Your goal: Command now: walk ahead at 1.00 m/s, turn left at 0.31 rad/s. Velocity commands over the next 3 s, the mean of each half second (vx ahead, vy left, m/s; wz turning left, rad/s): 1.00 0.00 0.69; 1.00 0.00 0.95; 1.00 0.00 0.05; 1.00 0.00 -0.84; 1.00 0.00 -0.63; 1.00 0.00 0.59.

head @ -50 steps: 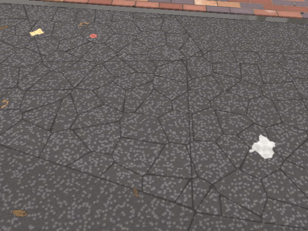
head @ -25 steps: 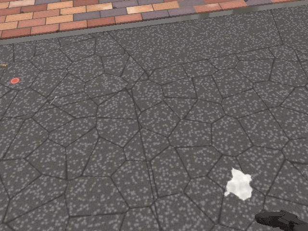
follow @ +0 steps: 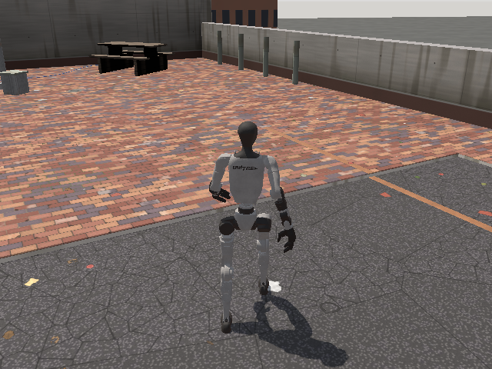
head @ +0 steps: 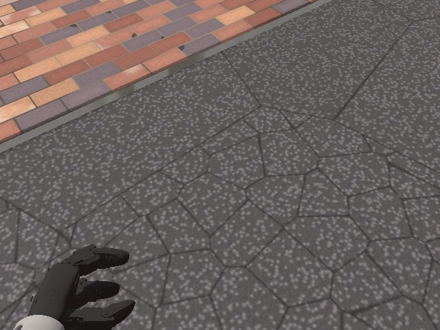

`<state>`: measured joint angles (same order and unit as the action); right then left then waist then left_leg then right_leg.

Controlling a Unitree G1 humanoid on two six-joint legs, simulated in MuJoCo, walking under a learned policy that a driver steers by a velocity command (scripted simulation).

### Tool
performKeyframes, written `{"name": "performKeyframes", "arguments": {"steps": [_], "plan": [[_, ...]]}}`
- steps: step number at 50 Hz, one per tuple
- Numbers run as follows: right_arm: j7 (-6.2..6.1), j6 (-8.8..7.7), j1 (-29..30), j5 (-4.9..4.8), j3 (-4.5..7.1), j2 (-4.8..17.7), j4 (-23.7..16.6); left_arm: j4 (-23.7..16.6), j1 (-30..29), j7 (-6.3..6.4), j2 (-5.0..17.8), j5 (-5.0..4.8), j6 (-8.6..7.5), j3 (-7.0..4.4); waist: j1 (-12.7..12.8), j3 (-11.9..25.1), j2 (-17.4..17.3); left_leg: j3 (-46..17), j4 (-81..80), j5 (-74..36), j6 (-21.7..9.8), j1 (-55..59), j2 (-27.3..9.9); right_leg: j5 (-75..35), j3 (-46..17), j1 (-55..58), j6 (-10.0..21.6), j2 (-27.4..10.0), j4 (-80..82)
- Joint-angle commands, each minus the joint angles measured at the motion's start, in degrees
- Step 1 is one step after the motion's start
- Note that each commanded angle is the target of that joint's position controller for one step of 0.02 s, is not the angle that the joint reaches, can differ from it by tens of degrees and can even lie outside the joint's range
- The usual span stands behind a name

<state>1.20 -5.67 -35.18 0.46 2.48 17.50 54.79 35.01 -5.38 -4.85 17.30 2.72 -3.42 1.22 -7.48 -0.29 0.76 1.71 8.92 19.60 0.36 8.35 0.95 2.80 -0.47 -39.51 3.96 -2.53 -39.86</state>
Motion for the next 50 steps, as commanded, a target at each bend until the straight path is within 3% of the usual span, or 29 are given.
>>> {"name": "performKeyframes", "arguments": {"steps": [1, 3, 4, 5, 6, 8, 10, 13, 15, 19, 21, 22, 24, 25, 26, 27, 28, 30, 33, 36, 38, 42, 44, 45, 46, 47, 48, 49, 50], "plan": [[0.06, -1.53, 8.7, -0.53, 2.28, 13.0, -5.3, -0.6, 5.6, 1.28, 6.1, 0.08, -0.54, -1.74, 10.8, -1.8, -3.6, -5.8, 1.8, -52.4, -8.9, -16.8, -12.0, 0.8, 3.8, 25.6, 0.6, 4.4, 4.1], [-0.46, -0.71, 8.7, -0.32, 2.31, 13.6, -4.7, 5.2, 24.7, 3.49, 9.9, 0.97, -0.75, -3.98, 20.2, 8.8, -4.5, -4.6, 30.2, -50.4, -7.1, -23.6, -8.5, 6.8, 1.4, 48.6, 1.0, 3.3, 5.6], [-0.46, -0.65, 7.8, 0.33, 0.89, 6.9, -5.9, 6.5, 33.1, 4.89, 14.9, 2.27, -1.06, -5.62, 21.0, 15.6, 3.8, -3.5, 51.8, -21.0, -6.8, -34.1, -3.9, 26.8, -13.6, 59.4, 1.3, -10.8, 7.6], [-0.63, -0.37, 3.1, -2.08, -0.29, 0.3, -8.7, 5.4, 32.7, 5.18, 17.8, 2.7, -0.97, -6.14, 15.4, 23.5, 15.2, -6.4, 69.9, 6.6, -6.6, -45.0, 1.0, 42.0, -42.3, 63.3, 3.7, -25.0, 20.2], [-0.79, 0.31, 6.8, -1.76, 0.67, 5.2, -9.2, 5.4, 27.9, 5.13, 14.7, 0.95, -0.43, -6.23, 14.5, 18.2, 10.5, -7.0, 73.2, 0.9, -7.0, -50.6, -1.4, 44.2, -44.6, 57.2, 5.2, -23.2, 25.9], [-0.1, 1.3, 13.0, -0.68, 0.66, 4.4, -8.9, 6.2, 21.4, 4.9, 6.7, 0.33, -1.37, -4.7, 11.3, 3.3, 3.4, -6.0, 67.8, -5.4, -6.4, -51.2, -6.0, 25.2, -25.4, 42.7, 4.8, -17.7, 25.5], [0.89, 3.17, 12.2, 0.49, 0.69, 2.3, -8.3, 7.8, 21.2, 5.01, 4.5, -0.26, -2.3, -4.18, 7.7, 0.5, 4.9, -6.0, 65.0, -5.4, -5.4, -47.3, -7.8, 14.9, -14.5, 35.4, 3.3, -14.9, 27.7], [1.91, 5.22, 19.7, 1.06, 0.4, -0.1, -11.4, 10.9, 23.2, 4.48, 1.8, -1.89, -3.86, -3.75, 6.6, -3.8, 3.4, -4.5, 62.8, -8.1, -5.0, -52.4, -9.5, 2.8, -3.4, 34.5, 1.8, -13.2, 31.2], [2.74, 5.18, 25.2, 1.02, -0.23, -1.0, -14.2, 11.8, 22.7, 4.43, 0.8, -1.77, -4.43, -3.49, 5.8, -5.6, 3.7, -1.7, 57.3, -14.7, -5.2, -52.9, -8.7, -7.1, 5.7, 33.1, 0.6, -9.9, 32.5], [4.49, 4.79, 33.6, 0.71, -1.24, 0.0, -17.6, 12.9, 23.3, 5.27, 4.3, -1.69, -4.8, -4.07, 5.6, -7.8, 0.3, 6.3, 37.5, -25.5, -8.1, -43.3, -4.7, -23.3, 16.0, 33.0, -1.5, -7.4, 34.9], [4.49, 4.77, 31.6, 0.61, -1.08, 1.2, -17.0, 12.6, 25.5, 5.94, 8.4, -1.78, -4.57, -4.71, 4.0, -5.0, 2.3, 9.8, 34.7, -24.3, -9.7, -36.9, -0.1, -51.7, 17.4, 38.3, -3.0, -8.9, 26.8], [4.14, 4.84, 28.3, 0.75, -0.69, 3.0, -16.1, 12.3, 25.6, 6.56, 10.4, -1.54, -3.66, -5.29, 1.8, -2.8, 3.8, 10.5, 33.9, -20.3, -10.7, -33.6, 2.0, -61.8, 17.0, 41.5, -3.5, -10.2, 20.9], [2.8, 4.82, 9.8, 0.81, 1.7, 8.0, -10.8, 10.5, 21.5, 7.05, 12.9, -0.71, -1.19, -6.26, -7.8, 6.9, 4.9, 8.0, 33.7, -14.6, -13.5, -13.6, 4.7, -63.9, 14.8, 38.5, -2.2, -11.8, -3.1], [1.43, 4.86, 0.2, 0.69, 3.43, 10.7, -7.4, 10.2, 20.9, 6.48, 12.4, -0.2, -0.48, -6.28, -10.4, 10.6, 0.9, 3.4, 30.4, -10.9, -15.1, -0.4, 5.0, -46.1, 14.4, 30.3, -2.1, -9.1, -23.4], [0.08, 5.57, 5.3, -0.49, 4.73, 14.3, -7.5, 8.7, 19.9, 5.1, 4.9, 0.25, -0.99, -4.44, -4.5, 4.2, -13.8, -9.5, 27.3, -11.5, -17.4, 2.4, -2.0, 16.2, 13.4, 12.7, -3.7, 2.5, -46.1], [0.1, 6.23, 9.1, 1.29, 5.93, 21.1, -10.7, 1.8, 25.6, 5.12, 4.3, -1.02, -2.12, -3.61, 2.4, 15.1, -18.7, -41.1, 18.5, -9.7, -30.0, 18.9, -13.6, 27.2, 1.6, -7.5, -6.1, 6.5, -60.4], [-0.53, 6.37, 9.7, 0.92, 6.11, 18.6, -12.4, 1.0, 20.6, 5.3, 6.7, -0.43, -3.71, -3.19, -0.3, 15.3, -6.6, -50.5, 7.2, 4.1, -29.6, 16.9, -16.2, 22.3, -5.0, -12.6, -5.1, 3.4, -57.0], [-1.27, 5.25, 13.1, 0.63, 4.68, 12.6, -10.7, 1.3, 16.7, 5.31, 7.0, -0.02, -4.18, -2.9, 5.2, 1.0, 4.6, -42.2, 3.6, 1.3, -23.8, -3.2, -12.7, 17.7, -5.1, -7.6, -4.9, -1.6, -43.4], [-1.35, 2.63, 15.7, -0.11, 3.13, 9.3, -11.0, 1.6, 17.6, 5.17, 5.3, 1.86, -0.43, -2.19, 10.2, -3.4, 5.5, -30.0, 2.8, -10.7, -21.9, -22.0, -6.0, 20.0, -4.4, 2.8, -7.6, -4.7, -32.2], [-0.95, 1.29, 15.3, -0.21, 3.45, 10.0, -11.3, -3.1, 7.6, 4.19, 2.6, 1.08, 0.27, -1.05, 8.2, -6.5, 3.0, -24.3, 0.1, -15.1, -20.2, -30.8, -1.1, 9.8, -0.7, 7.0, -8.9, -4.7, -15.6], [-0.48, 1.2, 14.2, -0.41, 4.01, 10.4, -11.3, -4.9, 3.0, 3.64, 1.2, -0.25, 0.03, -0.42, 5.6, -5.6, 0.6, -22.5, 0.6, -20.3, -17.1, -30.3, 0.9, -2.8, 0.3, 11.2, -8.2, -2.7, -4.4], [-0.36, 1.34, 11.7, -0.81, 4.81, 11.5, -10.6, -6.4, 0.6, 3.93, 3.3, -1.26, -0.47, -1.01, 3.0, -2.3, -2.8, -24.9, 5.2, -32.5, -13.4, -20.4, -1.3, -8.3, -0.4, 17.3, -6.3, 0.6, 7.3], [-0.79, 1.44, 13.0, -0.37, 5.31, 13.4, -11.0, -4.4, 7.7, 4.83, 7.0, -1.3, -0.74, -2.55, 6.5, 2.7, -3.2, -25.8, 14.9, -45.1, -10.7, -15.9, -1.2, -1.5, -1.1, 26.8, -5.3, 3.5, 9.8], [-0.6, 1.39, 15.0, 0.05, 5.64, 15.4, -11.2, -2.2, 16.9, 5.59, 9.7, -1.56, -1.03, -3.88, 12.0, 8.0, -2.7, -24.8, 26.0, -48.9, -9.4, -16.4, -0.3, 4.1, -0.8, 36.4, -4.7, 3.8, 9.4], [-0.35, 0.83, 18.2, 0.43, 5.23, 14.1, -11.9, 0.7, 29.6, 6.71, 12.4, -1.15, -1.26, -5.3, 19.0, 13.3, -2.1, -22.8, 41.0, -44.2, -8.2, -23.7, 2.0, 10.0, -2.7, 50.3, -3.8, 0.2, 7.6], [-0.71, 0.18, 19.1, 0.99, 2.52, 3.9, -14.0, 2.9, 40.7, 7.82, 15.5, 0.63, -1.54, -6.34, 20.6, 19.3, 10.1, -17.8, 61.2, -1.2, -8.7, -34.9, 5.9, 30.0, -17.9, 62.5, -3.3, -14.9, 9.4], [-0.62, 0.48, 11.0, -2.34, 0.86, 1.2, -17.8, 1.5, 32.1, 7.17, 19.4, 1.61, -1.28, -7.19, 10.9, 24.7, 28.2, -11.4, 72.6, 10.3, -7.4, -49.4, 8.5, 44.1, -54.7, 65.4, 2.6, -27.0, 25.5], [-1.06, 1.77, 15.1, 0.01, 1.01, 6.2, -14.8, -0.3, 24.2, 6.56, 12.1, 1.04, -0.85, -6.55, 11.3, 14.2, 12.8, -10.2, 74.2, 2.5, -7.7, -53.5, 2.5, 52.8, -50.4, 55.5, 4.0, -22.5, 27.6], [-0.2, 2.25, 18.8, 1.15, 1.4, 7.4, -14.9, 0.1, 21.6, 6.17, 7.9, 0.5, -0.67, -5.51, 11.0, 8.0, 6.0, -8.4, 70.6, -2.3, -7.1, -52.6, 0.2, 43.8, -38.2, 48.1, 3.7, -19.3, 26.1]]}}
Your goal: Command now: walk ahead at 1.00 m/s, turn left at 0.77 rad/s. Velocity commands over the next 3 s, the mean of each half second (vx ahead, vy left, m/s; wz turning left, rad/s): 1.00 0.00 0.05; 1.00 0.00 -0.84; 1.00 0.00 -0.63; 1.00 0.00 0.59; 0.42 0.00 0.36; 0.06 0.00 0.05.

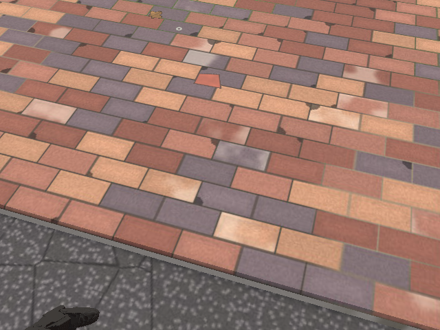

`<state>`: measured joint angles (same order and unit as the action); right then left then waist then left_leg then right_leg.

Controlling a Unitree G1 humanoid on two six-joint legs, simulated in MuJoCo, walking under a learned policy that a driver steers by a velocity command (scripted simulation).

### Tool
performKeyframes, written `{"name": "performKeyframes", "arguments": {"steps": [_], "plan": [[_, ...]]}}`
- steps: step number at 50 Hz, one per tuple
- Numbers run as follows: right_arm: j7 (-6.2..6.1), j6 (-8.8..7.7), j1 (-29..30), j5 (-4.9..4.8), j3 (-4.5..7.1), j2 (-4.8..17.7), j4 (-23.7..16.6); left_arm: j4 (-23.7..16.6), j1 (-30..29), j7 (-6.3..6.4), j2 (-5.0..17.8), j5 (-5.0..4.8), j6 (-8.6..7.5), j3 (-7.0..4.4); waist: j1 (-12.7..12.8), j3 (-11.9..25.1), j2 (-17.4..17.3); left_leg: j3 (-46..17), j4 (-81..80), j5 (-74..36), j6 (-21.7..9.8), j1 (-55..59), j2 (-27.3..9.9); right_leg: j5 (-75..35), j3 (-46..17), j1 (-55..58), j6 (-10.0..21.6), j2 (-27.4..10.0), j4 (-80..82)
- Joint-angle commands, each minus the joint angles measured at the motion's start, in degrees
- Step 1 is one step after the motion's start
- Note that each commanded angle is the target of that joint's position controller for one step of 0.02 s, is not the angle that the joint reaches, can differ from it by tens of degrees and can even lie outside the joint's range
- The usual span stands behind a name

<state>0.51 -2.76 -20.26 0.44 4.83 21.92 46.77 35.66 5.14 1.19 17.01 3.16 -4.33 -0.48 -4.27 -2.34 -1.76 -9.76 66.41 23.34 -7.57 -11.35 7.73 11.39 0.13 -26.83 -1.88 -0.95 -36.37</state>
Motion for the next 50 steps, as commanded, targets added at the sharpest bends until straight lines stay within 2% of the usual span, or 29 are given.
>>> {"name": "performKeyframes", "arguments": {"steps": [1, 3, 5, 10, 13, 15, 16, 17, 18, 19, 20, 21, 22, 24, 27, 30, 34, 36, 37, 38, 39, 40, 41, 42, 43, 44, 45, 48, 50], "plan": [[1.34, -0.31, 5.7, 1.62, -1.12, 2.3, -6.9, 1.3, 11.5, -0.3, 6.2, 0.39, 0.18, -3.41, 7.3, 6.1, 3.5, 3.5, 10.6, -7.7, 1.4, -30.9, -8.3, 23.4, -30.2, 29.2, 9.1, -18.0, 22.5], [2.93, 0.54, 7.9, 2.32, -2.14, -0.9, -8.6, 5.5, 14.7, -0.68, 4.5, -0.21, -0.84, -2.74, 5.5, 2.3, 5.8, 2.5, 6.5, -7.6, 2.1, -28.9, -10.1, 13.2, -20.0, 22.2, 8.3, -14.3, 24.1], [3.37, 1.2, 10.2, 2.37, -3.06, -2.5, -10.0, 8.1, 16.5, -1.68, 3.6, -1.35, -2.17, -2.44, 4.6, 0.5, 6.5, 1.6, 3.8, -8.4, 2.4, -31.0, -10.3, 6.2, -15.3, 21.0, 8.6, -13.8, 26.4], [4.59, 0.42, 23.1, 2.11, -4.5, -1.2, -15.4, 10.6, 17.9, -2.3, 5.9, -1.87, -3.21, -2.74, 4.5, -4.7, 4.5, 7.6, -18.0, -20.9, 3.1, -27.4, -9.0, -10.3, 0.0, 16.0, 8.4, -10.6, 34.5], [4.87, -0.45, 26.9, 2.11, -5.48, -2.3, -16.0, 13.2, 21.4, -2.38, 8.7, -2.69, -2.85, -2.96, 4.6, -5.4, 4.4, 13.8, -28.2, -24.4, 1.5, -15.6, -8.4, -27.8, 1.0, 16.6, 9.3, -10.8, 36.9], [3.33, -0.63, 22.5, 2.54, -4.69, -0.2, -14.4, 14.0, 21.9, -1.95, 12.6, -2.63, -2.57, -3.58, 1.6, 0.0, 6.9, 14.4, -29.9, -17.9, 0.7, -8.1, -5.0, -55.2, 2.0, 23.8, 9.1, -11.6, 26.1], [2.31, -0.82, 13.3, 2.9, -3.7, 1.7, -11.8, 14.3, 21.6, -1.41, 13.9, -2.55, -2.14, -3.8, -3.1, 5.8, 8.4, 13.1, -30.4, -14.2, 0.1, 1.7, -3.7, -62.2, 1.9, 24.1, 8.8, -12.0, 14.5], [1.22, -1.0, 1.7, 3.14, -2.47, 3.8, -8.1, 14.0, 20.0, -1.19, 14.0, -2.91, -1.65, -3.8, -9.0, 11.0, 8.0, 11.7, -34.4, -14.6, 0.0, 15.4, -4.8, -55.5, 2.3, 18.3, 8.1, -9.8, -0.7], [-0.24, -1.11, -6.5, 4.25, -0.73, 8.6, -5.8, 12.5, 21.0, -1.42, 9.1, -2.63, -1.64, -2.7, -10.1, 17.8, 2.5, 0.3, -34.2, -1.0, 0.5, 29.9, -16.1, -29.5, 2.0, 5.7, 8.0, -5.5, -20.3], [-0.89, -1.5, -5.7, 5.36, 0.22, 12.5, -6.7, 10.1, 28.0, -1.84, -0.3, -4.05, -1.47, -1.01, -2.2, 25.6, -12.1, -27.0, -41.0, 10.6, -2.1, 39.5, -33.5, 16.8, -2.1, -10.4, 7.6, 0.8, -40.6], [-0.82, -1.02, -4.2, 3.63, 0.08, 9.5, -7.2, 9.6, 22.5, -1.48, 6.2, -4.01, -0.71, -2.51, -4.5, 24.1, -5.2, -32.4, -48.4, 15.2, -1.5, 32.4, -32.6, 11.4, -5.3, -13.8, 8.7, -0.2, -45.3], [-0.74, -1.36, 0.0, 3.17, -0.95, 5.1, -6.0, 8.7, 18.0, -1.69, 6.0, -3.89, -0.34, -2.82, -2.0, 12.4, -3.1, -22.5, -49.4, 11.0, -1.2, 23.4, -29.4, 5.5, -4.4, -16.7, 8.5, -2.3, -44.7], [-0.39, -1.84, 2.5, 2.75, -1.38, 2.4, -5.4, 8.9, 17.1, -2.22, 4.0, -3.45, -0.12, -2.31, 0.2, 6.4, -1.8, -15.4, -51.3, 3.2, -0.9, 15.9, -27.0, 2.9, -3.8, -16.3, 8.0, -4.2, -42.6], [-0.41, -2.71, 3.7, 1.98, -1.99, -0.4, -4.3, 10.1, 19.3, -3.15, 1.6, -2.48, 1.8, -2.21, 4.2, 3.3, -3.8, -5.5, -54.0, -5.7, 0.6, 7.3, -24.3, 2.0, -3.3, -12.9, 6.9, -5.8, -43.9], [0.16, -4.43, 1.0, 0.59, -2.42, -3.5, -0.7, 7.5, 12.7, -3.62, -1.3, -1.9, 4.32, -2.14, 5.7, -0.5, -3.1, 4.2, -56.6, -13.3, 2.2, 5.6, -23.0, 2.0, -2.1, -20.8, 6.5, -7.2, -49.8], [0.49, -4.67, -1.9, 1.64, -3.0, -5.4, 2.2, 1.6, 1.7, -3.05, -3.7, -2.32, 5.31, -0.57, 6.2, -4.6, -3.0, 13.9, -59.2, -21.6, 4.7, 2.9, -20.6, 2.6, 0.5, -29.5, 7.8, -5.7, -53.9], [-1.1, -4.83, -1.8, 1.28, -3.64, -3.5, 2.8, -1.4, -2.9, -4.06, -2.5, -2.44, 5.5, 0.75, 8.4, -6.3, 0.1, 26.1, -60.7, -51.0, 7.1, 3.1, -16.2, -2.5, 9.2, -21.3, 10.7, -2.8, -35.8], [-2.23, -5.08, -1.9, 0.57, -2.78, 1.6, 1.1, -0.9, -1.2, -4.98, -0.8, -2.19, 5.31, 0.76, 10.1, -0.8, -0.5, 27.2, -54.9, -81.6, 7.1, 4.4, -18.5, -4.5, 14.4, -5.6, 12.3, 1.6, -25.3], [-2.98, -4.81, -1.1, 0.69, -1.87, 4.7, 0.5, 0.3, 2.6, -5.06, 0.9, -2.18, 5.34, 0.16, 12.5, 2.7, -3.3, 26.9, -48.5, -92.4, 7.2, 7.7, -20.1, -2.5, 14.9, 0.0, 12.6, 3.7, -23.3], [-3.47, -3.83, 1.7, 1.39, -0.85, 7.6, -0.8, 2.7, 12.4, -4.84, 3.8, -2.58, 5.22, -1.13, 17.6, 8.4, -6.1, 26.0, -36.1, -99.2, 7.0, 9.4, -21.5, 1.8, 13.3, 8.9, 13.7, 5.7, -22.1], [-3.35, -2.58, 5.6, 1.67, 0.28, 10.1, -2.7, 6.5, 25.5, -4.07, 7.2, -3.04, 5.06, -3.07, 22.8, 14.3, -7.4, 23.3, -19.5, -98.9, 6.3, 7.5, -23.0, 8.0, 9.2, 20.7, 15.6, 7.6, -19.6], [-2.24, -1.76, 6.4, 0.46, 0.5, 8.5, -2.9, 8.0, 29.4, -3.23, 10.3, -3.44, 4.14, -5.02, 24.0, 14.3, -1.4, 22.5, 4.5, -66.2, 6.3, -0.9, -17.8, 4.7, 1.1, 30.8, 18.6, 6.9, -6.7], [-0.44, -2.29, 8.6, 1.77, -2.6, -3.2, -5.0, 8.2, 21.0, -2.18, 13.9, -4.68, 4.36, -6.35, 16.3, 4.7, 16.9, 20.5, 29.0, -3.3, 7.0, -20.9, -4.6, -0.7, -14.7, 28.9, 20.9, 1.3, -0.2], [0.07, -3.98, 1.9, 1.99, -3.1, -3.4, -13.5, 4.8, 16.8, -1.91, 18.6, -2.67, 4.97, -7.13, 8.1, 18.0, 18.8, 6.1, 39.6, -0.4, 8.1, -37.2, -2.8, 6.0, -46.4, 43.2, 31.5, -9.1, 12.7], [0.21, -5.42, 5.2, 2.8, -3.27, -1.0, -13.8, 3.5, 15.8, -1.4, 15.5, -2.46, 5.05, -7.03, 9.1, 15.5, 6.3, 2.5, 37.3, -4.2, 7.5, -42.0, -6.2, 21.0, -55.9, 40.7, 29.9, -12.6, 22.8], [0.04, -5.83, 7.0, 2.43, -3.34, -1.0, -13.3, 5.7, 16.6, -0.77, 10.5, -1.97, 4.59, -5.93, 6.7, 3.8, -1.1, 3.2, 33.8, -5.2, 7.6, -43.2, -8.2, 20.8, -51.8, 29.5, 26.8, -11.3, 23.6], [-0.43, -5.26, 10.0, 3.36, -4.08, -3.0, -14.2, 7.1, 16.4, -0.73, 8.4, -2.15, 3.6, -5.36, 4.6, -0.4, -5.5, 3.7, 30.5, -3.3, 8.0, -41.4, -10.3, 13.0, -44.1, 20.4, 24.4, -8.4, 21.9], [-0.8, -0.92, 9.5, 4.08, -4.93, -3.4, -15.3, 6.2, 12.4, -0.7, 6.3, -2.7, 0.67, -4.02, -0.4, -4.1, -5.4, 5.8, 14.2, -0.7, 10.1, -30.9, -14.6, 3.6, -26.9, 0.6, 21.9, -0.5, 23.2], [-0.21, -0.3, 16.4, 3.56, -5.26, -3.2, -18.7, 6.0, 13.4, -0.74, 8.3, -2.76, -0.52, -4.64, 1.8, -4.4, -4.0, 9.5, -0.8, -6.7, 11.0, -26.2, -14.8, -5.8, -21.8, -1.9, 21.3, 2.8, 26.3]]}}
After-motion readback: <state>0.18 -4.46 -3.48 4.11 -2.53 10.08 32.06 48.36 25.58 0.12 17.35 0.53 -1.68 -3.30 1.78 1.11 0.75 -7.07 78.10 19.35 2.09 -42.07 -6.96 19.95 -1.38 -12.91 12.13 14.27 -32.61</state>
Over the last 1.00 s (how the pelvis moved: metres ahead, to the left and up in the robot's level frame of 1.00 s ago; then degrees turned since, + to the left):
0.91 0.23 -0.01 51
